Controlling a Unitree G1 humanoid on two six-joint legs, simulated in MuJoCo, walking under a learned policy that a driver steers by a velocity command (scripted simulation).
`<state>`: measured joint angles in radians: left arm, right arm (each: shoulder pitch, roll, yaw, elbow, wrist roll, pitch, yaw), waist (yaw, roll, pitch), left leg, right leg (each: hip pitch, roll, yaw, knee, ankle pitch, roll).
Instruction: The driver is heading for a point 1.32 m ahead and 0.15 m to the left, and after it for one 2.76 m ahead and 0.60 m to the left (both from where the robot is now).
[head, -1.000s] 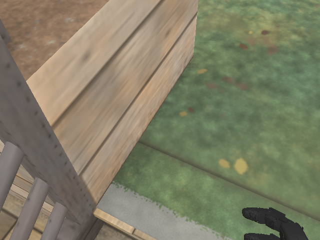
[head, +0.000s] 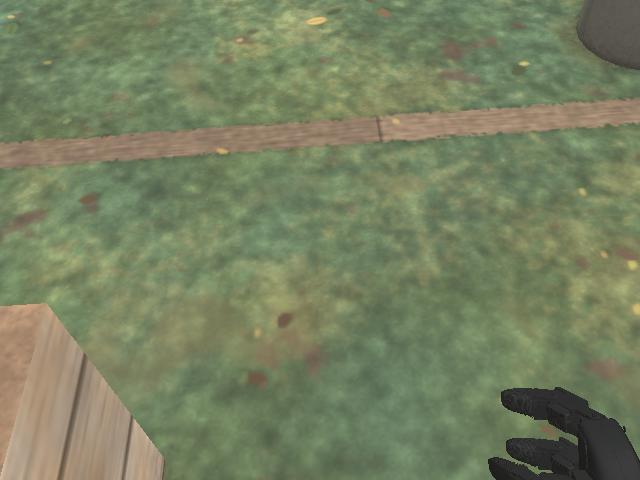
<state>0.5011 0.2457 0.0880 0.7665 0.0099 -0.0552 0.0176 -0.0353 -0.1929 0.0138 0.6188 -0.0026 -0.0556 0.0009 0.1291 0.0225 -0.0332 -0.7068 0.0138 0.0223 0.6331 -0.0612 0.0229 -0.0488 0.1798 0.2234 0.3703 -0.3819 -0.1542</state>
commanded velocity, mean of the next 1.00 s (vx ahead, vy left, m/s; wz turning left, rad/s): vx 0.50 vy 0.00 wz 0.09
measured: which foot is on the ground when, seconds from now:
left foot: up 0.00-0.04, down 0.06-0.54, up 0.56-1.00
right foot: down 0.00-0.06, up 0.08-0.52, down 0.54-1.00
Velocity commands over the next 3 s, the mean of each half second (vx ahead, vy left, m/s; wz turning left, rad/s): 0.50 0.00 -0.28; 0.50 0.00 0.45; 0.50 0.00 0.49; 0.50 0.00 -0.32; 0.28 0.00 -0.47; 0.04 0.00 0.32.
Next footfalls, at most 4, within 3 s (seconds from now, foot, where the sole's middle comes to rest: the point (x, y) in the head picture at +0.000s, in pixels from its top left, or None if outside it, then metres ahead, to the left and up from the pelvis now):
0.06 left None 0.21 0.11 -0.77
0.54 right None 0.42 -0.14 -0.77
1.04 left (341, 359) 0.71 0.11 -0.77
1.60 right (365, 234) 1.07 0.09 -0.77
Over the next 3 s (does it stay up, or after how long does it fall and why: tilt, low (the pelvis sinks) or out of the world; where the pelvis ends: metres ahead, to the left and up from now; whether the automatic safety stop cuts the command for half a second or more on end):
stays up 1.28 0.24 0.00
